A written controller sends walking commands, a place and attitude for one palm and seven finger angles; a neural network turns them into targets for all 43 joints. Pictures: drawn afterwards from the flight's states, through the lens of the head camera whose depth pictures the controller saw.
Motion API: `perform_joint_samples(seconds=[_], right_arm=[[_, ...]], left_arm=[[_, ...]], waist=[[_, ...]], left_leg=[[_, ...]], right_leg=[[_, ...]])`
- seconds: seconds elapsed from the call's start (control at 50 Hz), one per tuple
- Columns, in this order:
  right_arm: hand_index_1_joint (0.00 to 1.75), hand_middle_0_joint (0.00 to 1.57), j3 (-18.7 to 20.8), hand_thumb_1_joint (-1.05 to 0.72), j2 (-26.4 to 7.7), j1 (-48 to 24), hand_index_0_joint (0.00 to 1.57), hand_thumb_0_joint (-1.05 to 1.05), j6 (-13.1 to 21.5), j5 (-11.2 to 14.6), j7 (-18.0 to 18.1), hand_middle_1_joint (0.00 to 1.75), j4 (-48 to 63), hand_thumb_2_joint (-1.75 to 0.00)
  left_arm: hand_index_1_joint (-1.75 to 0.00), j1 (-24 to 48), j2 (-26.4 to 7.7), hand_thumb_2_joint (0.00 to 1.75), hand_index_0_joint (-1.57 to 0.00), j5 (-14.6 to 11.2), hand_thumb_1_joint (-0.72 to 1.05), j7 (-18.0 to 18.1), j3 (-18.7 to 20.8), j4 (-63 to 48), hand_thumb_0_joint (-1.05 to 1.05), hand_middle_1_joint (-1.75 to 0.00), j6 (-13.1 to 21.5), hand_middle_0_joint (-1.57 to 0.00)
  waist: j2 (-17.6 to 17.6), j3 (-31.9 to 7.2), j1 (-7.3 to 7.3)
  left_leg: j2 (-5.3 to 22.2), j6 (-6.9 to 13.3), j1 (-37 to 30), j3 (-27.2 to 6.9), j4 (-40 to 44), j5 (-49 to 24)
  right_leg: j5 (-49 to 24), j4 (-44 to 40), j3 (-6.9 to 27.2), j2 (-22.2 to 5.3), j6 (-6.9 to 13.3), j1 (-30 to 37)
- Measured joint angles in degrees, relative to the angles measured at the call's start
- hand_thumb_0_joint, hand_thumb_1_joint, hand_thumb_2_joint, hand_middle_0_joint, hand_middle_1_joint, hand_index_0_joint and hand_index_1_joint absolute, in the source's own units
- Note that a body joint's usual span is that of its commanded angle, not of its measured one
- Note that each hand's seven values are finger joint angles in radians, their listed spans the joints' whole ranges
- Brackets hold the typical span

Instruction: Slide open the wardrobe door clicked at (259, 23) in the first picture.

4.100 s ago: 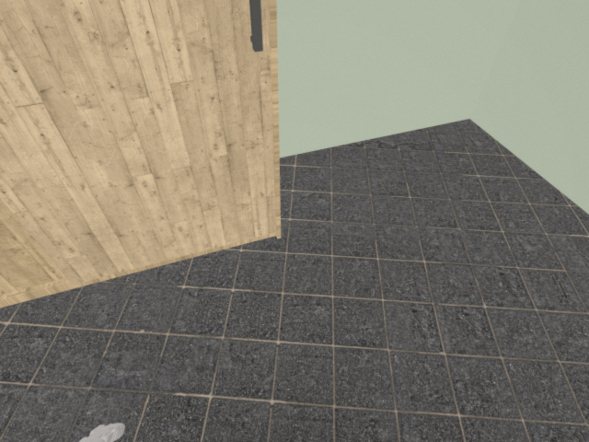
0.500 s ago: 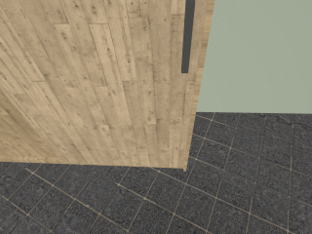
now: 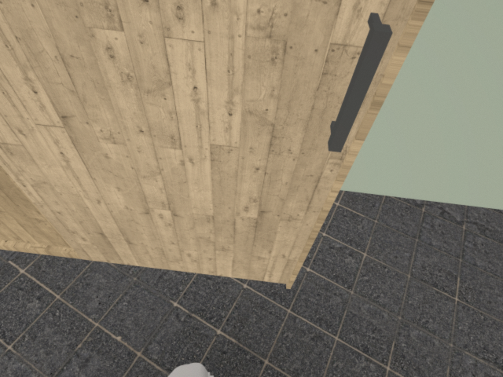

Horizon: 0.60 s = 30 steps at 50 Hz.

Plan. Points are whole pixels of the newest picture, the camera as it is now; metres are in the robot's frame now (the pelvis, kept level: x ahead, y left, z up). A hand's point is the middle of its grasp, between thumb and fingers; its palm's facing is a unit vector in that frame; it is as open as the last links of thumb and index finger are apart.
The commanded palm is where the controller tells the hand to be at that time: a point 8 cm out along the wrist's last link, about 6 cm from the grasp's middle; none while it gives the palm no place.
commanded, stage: come to a stop and stand still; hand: right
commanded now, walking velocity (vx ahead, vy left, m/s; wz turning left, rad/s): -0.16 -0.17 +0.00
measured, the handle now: (352, 90) +0.50 -0.09 +0.20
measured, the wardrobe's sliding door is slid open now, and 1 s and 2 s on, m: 0.00 0.00 0.00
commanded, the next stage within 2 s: look again from close up in 1.20 s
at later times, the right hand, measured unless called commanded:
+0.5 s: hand out of the picture -0.07 -0.26 -0.17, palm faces +0.07 +0.97 -0.23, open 7.4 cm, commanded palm none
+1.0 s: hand out of the picture -0.11 -0.19 -0.16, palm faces +0.01 +0.99 -0.16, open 7.3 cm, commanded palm none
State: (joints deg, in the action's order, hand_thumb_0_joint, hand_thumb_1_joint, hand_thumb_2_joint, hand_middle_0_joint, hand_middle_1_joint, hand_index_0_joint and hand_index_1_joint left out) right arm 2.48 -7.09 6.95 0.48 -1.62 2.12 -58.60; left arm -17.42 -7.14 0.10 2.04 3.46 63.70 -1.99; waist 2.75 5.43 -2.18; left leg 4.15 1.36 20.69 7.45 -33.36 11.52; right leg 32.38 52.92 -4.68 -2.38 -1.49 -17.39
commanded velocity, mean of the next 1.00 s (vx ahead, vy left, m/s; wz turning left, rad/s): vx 0.00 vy -0.01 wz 0.00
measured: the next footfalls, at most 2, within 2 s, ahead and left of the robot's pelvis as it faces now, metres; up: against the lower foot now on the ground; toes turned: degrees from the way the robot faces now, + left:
right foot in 0.26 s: -0.01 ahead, -0.15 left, +0.00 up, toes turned -4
left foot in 0.60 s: -0.09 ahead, +0.05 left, +0.00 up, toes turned +2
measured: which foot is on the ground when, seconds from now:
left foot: down 0.00-0.26, up 0.28-0.58, down 0.60-1.00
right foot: up 0.00-0.24, down 0.26-1.00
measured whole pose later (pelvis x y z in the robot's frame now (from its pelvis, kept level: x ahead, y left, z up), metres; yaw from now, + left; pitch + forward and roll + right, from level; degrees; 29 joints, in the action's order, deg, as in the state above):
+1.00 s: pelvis -0.10 -0.04 +0.01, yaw +1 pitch -2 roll +0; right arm -0.3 -6.0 18.0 -0.2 -0.6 2.6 -65.5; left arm -19.4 -6.4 0.5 1.8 0.3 67.3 -0.6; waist -0.1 0.5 -1.5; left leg -1.3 2.1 6.7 2.4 -23.8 15.4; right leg 8.0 22.4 -5.2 -0.4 1.4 -12.6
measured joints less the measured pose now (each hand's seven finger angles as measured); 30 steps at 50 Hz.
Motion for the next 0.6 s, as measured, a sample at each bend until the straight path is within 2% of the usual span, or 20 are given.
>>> perform_joint_samples(seconds=[0.04, 0.1, 0.18, 0.24, 0.26, 0.28, 0.32, 0.38, 0.44, 0.5, 0.56, 0.6], right_arm=[[0.3, 0.2, 0.1, -0.92, 0.4, -1.0, 0.2, 0.0, -0.3, 0.0, 0.4, 0.3, 0.9, -0.9], [0.3, 0.2, 0.3, -0.92, 0.3, -1.4, 0.2, 0.0, -0.9, -0.3, 0.6, 0.3, 1.8, -0.9], [0.3, 0.2, 0.7, -0.91, -0.9, -0.8, 0.21, 0.0, -1.7, -0.7, 0.5, 0.3, 2.3, -0.9], [0.3, 0.2, 1.1, -0.91, -2.3, 0.5, 0.21, 0.0, -2.4, -0.7, 0.2, 0.3, 2.2, -0.9], [0.3, 0.2, 1.2, -0.91, -2.9, 1.0, 0.2, 0.0, -2.8, -0.4, 0.0, 0.3, 2.1, -0.9], [0.3, 0.2, 1.5, -0.91, -3.6, 1.5, 0.2, 0.0, -3.4, -0.1, -0.1, 0.3, 1.7, -0.9], [0.3, 0.2, 1.9, -0.91, -4.3, 3.1, 0.2, 0.0, -4.7, 0.0, -0.2, 0.3, 0.9, -0.9], [0.3, 0.2, 2.2, -0.91, -4.9, 5.5, 0.2, 0.01, -5.1, -0.4, -0.6, 0.3, 0.0, -0.9], [0.3, 0.2, 2.0, -0.91, -5.3, 8.2, 0.2, 0.01, -4.2, -0.3, -0.6, 0.3, -0.8, -0.9], [0.3, 0.2, 1.4, -0.91, -5.2, 10.4, 0.2, 0.01, -4.0, -0.1, -0.5, 0.3, -2.2, -0.9], [0.3, 0.2, 0.4, -0.91, -4.3, 11.5, 0.2, 0.01, -3.9, 0.2, -0.4, 0.3, -3.9, -0.9], [0.3, 0.2, -0.2, -0.91, -3.6, 11.9, 0.2, 0.01, -3.2, 0.4, -0.2, 0.3, -4.8, -0.9]], left_arm=[[-0.3, 1.8, -0.8, 0.9, -0.2, 0.1, 0.91, -0.1, 0.4, -1.0, 0.01, -0.3, -0.5, -0.2], [-0.3, 4.2, -2.0, 0.9, -0.2, 0.3, 0.91, -0.4, 0.8, -2.9, 0.01, -0.3, -1.0, -0.2], [-0.3, 6.6, -3.1, 0.9, -0.2, 0.4, 0.91, -0.8, 1.0, -5.4, 0.01, -0.3, -0.5, -0.2], [-0.3, 6.9, -3.5, 0.9, -0.19, 0.4, 0.91, -1.0, 0.7, -7.0, 0.0, -0.3, 0.6, -0.2], [-0.3, 6.8, -3.3, 0.9, -0.19, 0.5, 0.91, -1.0, 0.6, -7.2, 0.0, -0.3, 1.0, -0.2], [-0.3, 6.6, -2.9, 0.9, -0.19, 0.8, 0.91, -1.0, 0.4, -7.3, 0.0, -0.3, 1.2, -0.2], [-0.3, 5.4, -2.2, 0.9, -0.19, 1.3, 0.91, -1.0, -0.1, -7.7, 0.0, -0.3, 0.9, -0.2], [-0.3, 3.7, -1.5, 0.9, -0.2, 1.4, 0.91, -0.5, -1.0, -7.2, 0.0, -0.3, 0.5, -0.2], [-0.3, 3.1, -1.0, 0.9, -0.2, 1.1, 0.91, -0.2, -1.7, -6.2, 0.01, -0.3, 0.7, -0.2], [-0.3, 2.9, -0.9, 0.9, -0.2, 0.9, 0.92, 0.3, -1.6, -5.4, 0.01, -0.3, 1.4, -0.2], [-0.3, 2.9, -1.2, 0.9, -0.2, 0.8, 0.92, 0.3, -1.5, -4.6, 0.01, -0.3, 2.0, -0.2], [-0.3, 2.6, -1.3, 0.9, -0.2, 0.5, 0.92, 0.2, -1.6, -3.7, 0.01, -0.3, 2.2, -0.2]], waist=[[-0.1, 0.5, 0.69], [-0.7, 0.3, 1.44], [-2.3, -0.7, 2.31], [-3.6, -1.9, 2.7], [-4.5, -2.2, 2.68], [-5.6, -2.4, 2.79], [-5.9, -3.7, 2.57], [-5.3, -5.4, 2.54], [-5.3, -5.8, 3.24], [-5.3, -5.6, 3.21], [-4.6, -5.0, 2.6], [-4.3, -4.9, 2.41]], left_leg=[[0.2, 0.1, 0.0, 0.2, 1.1, -1.2], [0.7, -0.1, 0.3, 0.3, 2.6, -2.8], [1.4, -1.0, 1.3, 0.0, 3.3, -4.5], [1.7, -2.0, 2.8, -0.4, 1.9, -5.1], [2.2, -2.3, 3.6, -0.8, 0.5, -4.5], [2.2, -2.5, 4.4, -2.1, -1.6, -0.4], [0.1, -2.4, 6.1, -5.1, -8.0, 7.7], [-2.7, -2.4, 7.7, -8.2, -20.2, 8.7], [-3.3, -3.1, 5.7, -8.6, -24.1, 7.6], [-2.6, -3.6, 0.5, -7.6, -17.9, 9.8], [-2.2, -3.4, -6.0, -6.6, -6.2, 12.1], [-2.0, -3.1, -10.4, -6.4, 3.2, 7.8]], right_leg=[[-0.6, 6.0, 1.2, 1.0, -0.3, -3.2], [-2.1, 7.4, 2.0, 1.4, -1.0, -5.5], [-3.9, -0.8, 2.0, 0.9, -1.0, -3.6], [-9.4, -13.3, 1.6, 0.5, -0.5, 1.4], [-10.7, -16.1, 1.3, 1.0, 0.2, 2.5], [-11.4, -16.0, 0.7, 1.6, 1.3, 2.5], [-12.6, -17.0, 0.5, 1.6, 3.0, 2.6], [-16.1, -22.1, 0.7, 1.7, 3.8, 3.6], [-19.0, -26.6, 0.2, 2.6, 4.4, 4.3], [-20.7, -29.0, -0.7, 3.7, 5.0, 4.4], [-21.5, -29.8, -1.3, 4.5, 5.3, 4.1], [-21.7, -29.4, -1.8, 5.1, 5.2, 3.5]])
